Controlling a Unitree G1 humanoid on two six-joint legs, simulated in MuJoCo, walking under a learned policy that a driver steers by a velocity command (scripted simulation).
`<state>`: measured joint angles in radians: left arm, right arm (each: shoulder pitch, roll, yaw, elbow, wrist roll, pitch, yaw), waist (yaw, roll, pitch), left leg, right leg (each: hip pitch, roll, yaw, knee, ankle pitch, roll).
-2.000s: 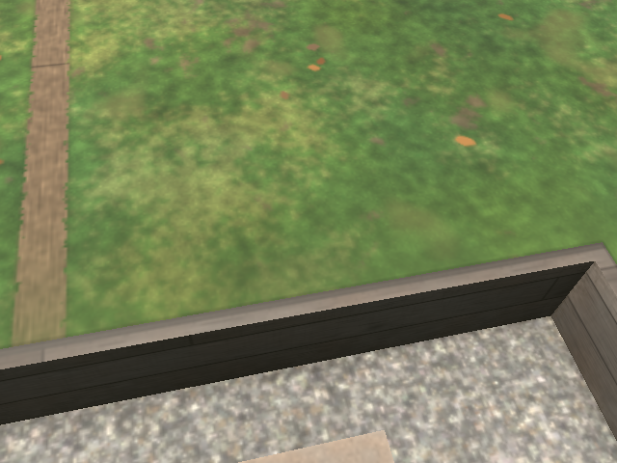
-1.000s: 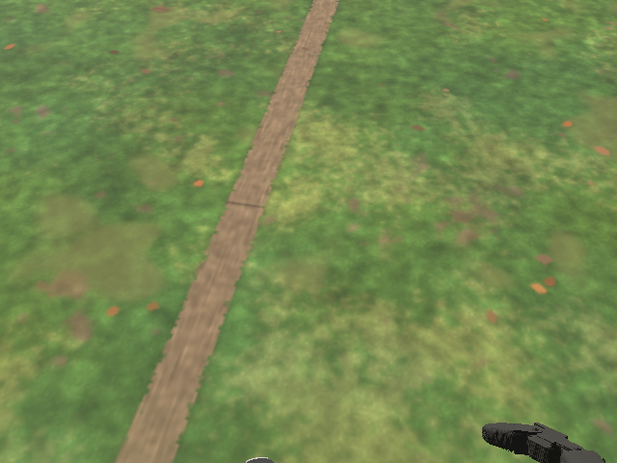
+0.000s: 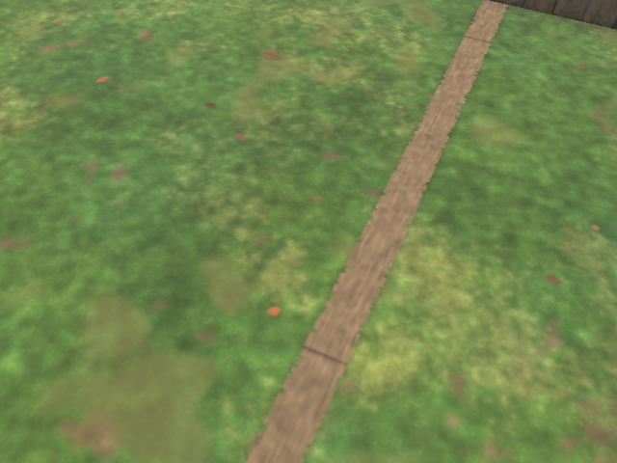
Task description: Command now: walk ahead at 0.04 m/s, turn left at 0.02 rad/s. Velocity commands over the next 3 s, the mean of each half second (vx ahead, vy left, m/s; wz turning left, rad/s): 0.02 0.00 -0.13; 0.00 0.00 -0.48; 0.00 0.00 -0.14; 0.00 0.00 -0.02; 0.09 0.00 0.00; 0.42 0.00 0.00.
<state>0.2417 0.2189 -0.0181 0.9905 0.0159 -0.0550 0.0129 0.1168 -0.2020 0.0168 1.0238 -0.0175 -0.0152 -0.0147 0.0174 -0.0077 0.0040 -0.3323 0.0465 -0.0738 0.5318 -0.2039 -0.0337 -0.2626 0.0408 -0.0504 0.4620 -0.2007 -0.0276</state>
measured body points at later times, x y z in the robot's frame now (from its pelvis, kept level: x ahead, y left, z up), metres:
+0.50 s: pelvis +0.03 +0.01 +0.00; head +0.06 +0.01 +0.45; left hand +0.15 +0.26 -0.14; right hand +0.09 -0.28 -0.14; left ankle +0.05 +0.14 -0.74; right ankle +0.01 -0.10 -0.69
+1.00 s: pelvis +0.02 -0.03 +0.00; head +0.04 -0.04 +0.45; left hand +0.25 +0.17 -0.10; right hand +0.04 -0.34 -0.11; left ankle +0.08 +0.09 -0.72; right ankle +0.02 -0.13 -0.74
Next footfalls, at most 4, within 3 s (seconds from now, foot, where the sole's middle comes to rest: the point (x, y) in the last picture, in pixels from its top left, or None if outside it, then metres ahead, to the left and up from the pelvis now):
0.60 right None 0.06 -0.13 -0.77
1.04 left None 0.12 0.07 -0.77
1.32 right None -0.02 -0.17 -0.77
2.94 right None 0.36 -0.35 -0.77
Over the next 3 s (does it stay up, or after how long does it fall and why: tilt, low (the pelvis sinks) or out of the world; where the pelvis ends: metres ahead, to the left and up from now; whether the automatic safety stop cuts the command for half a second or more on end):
stays up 0.25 -0.19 -0.02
